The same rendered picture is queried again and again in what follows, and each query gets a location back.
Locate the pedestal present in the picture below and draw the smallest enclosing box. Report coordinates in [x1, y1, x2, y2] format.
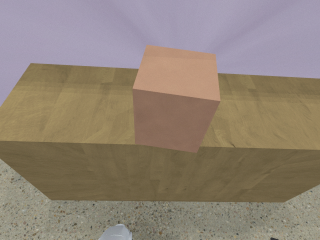
[0, 63, 320, 203]

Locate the robot left thigh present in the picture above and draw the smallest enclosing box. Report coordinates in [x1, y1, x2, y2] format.
[99, 225, 132, 240]

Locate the carton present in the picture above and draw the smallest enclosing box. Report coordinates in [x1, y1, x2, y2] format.
[132, 45, 221, 153]

